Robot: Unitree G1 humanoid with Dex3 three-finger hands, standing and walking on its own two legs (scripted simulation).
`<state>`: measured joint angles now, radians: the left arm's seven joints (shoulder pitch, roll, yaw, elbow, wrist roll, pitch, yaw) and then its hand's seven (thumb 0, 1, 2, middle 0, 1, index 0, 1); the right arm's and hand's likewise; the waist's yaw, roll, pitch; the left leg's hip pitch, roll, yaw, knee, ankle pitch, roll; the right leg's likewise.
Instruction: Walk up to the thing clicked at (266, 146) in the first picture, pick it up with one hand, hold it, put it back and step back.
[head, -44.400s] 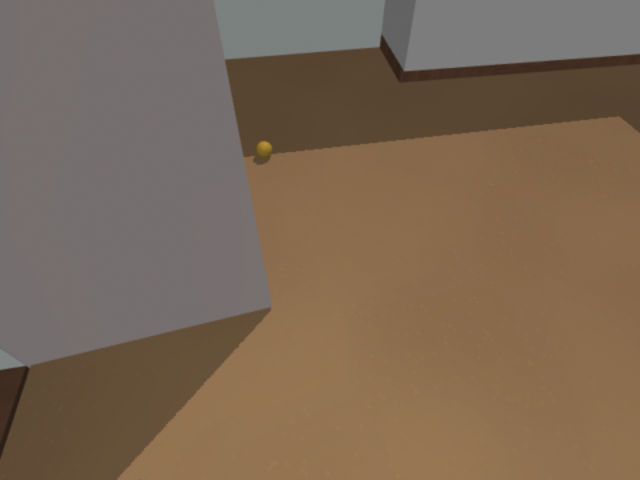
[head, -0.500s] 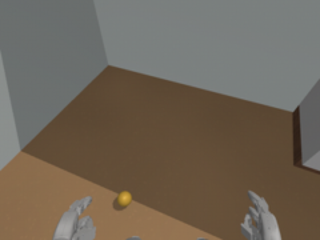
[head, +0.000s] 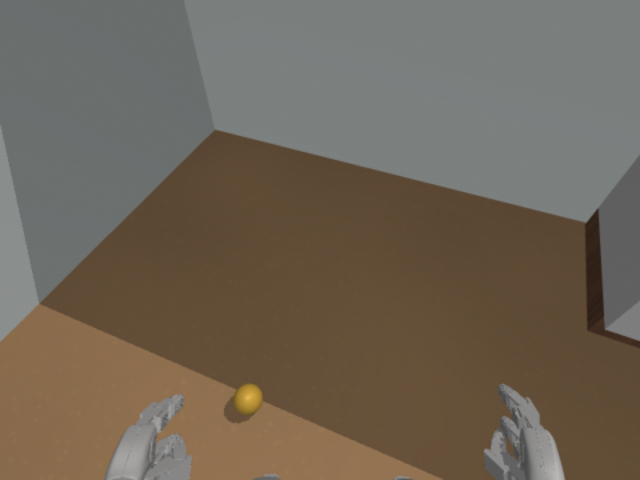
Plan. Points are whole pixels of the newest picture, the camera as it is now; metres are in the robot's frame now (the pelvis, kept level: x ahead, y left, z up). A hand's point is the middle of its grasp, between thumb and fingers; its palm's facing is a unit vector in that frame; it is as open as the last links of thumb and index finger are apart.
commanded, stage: home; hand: left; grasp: from above
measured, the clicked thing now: (248, 398) +0.43 +0.23 -0.67
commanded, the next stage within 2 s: stand in 0.30 s
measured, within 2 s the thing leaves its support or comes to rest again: neither
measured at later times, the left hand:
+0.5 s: hand (179, 463) +0.17 +0.20 -0.08, palm faces +0.01 -0.95 -0.30, open 7.4 cm
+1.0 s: hand out of the picture +0.05 +0.23 -0.11, palm faces +0.03 -0.95 -0.31, open 7.4 cm
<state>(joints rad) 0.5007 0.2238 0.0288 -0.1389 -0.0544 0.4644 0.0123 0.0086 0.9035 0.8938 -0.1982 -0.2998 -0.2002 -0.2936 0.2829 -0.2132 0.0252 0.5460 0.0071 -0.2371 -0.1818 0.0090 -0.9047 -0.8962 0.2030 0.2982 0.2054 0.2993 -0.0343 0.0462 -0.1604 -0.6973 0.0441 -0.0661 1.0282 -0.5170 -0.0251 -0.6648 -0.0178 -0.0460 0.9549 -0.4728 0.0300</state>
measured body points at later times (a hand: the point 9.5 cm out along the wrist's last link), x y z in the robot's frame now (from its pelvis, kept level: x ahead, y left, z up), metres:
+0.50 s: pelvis +0.00 +0.00 +0.01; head +0.03 +0.01 +0.46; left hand +0.17 +0.25 -0.05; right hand +0.16 -0.25 -0.09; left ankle +0.00 +0.13 -0.68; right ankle +0.00 -0.14 -0.68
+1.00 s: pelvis -0.01 +0.01 +0.06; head +0.00 +0.01 +0.51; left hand +0.05 +0.28 -0.08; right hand +0.06 -0.27 -0.08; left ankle +0.00 +0.13 -0.68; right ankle +0.00 -0.14 -0.68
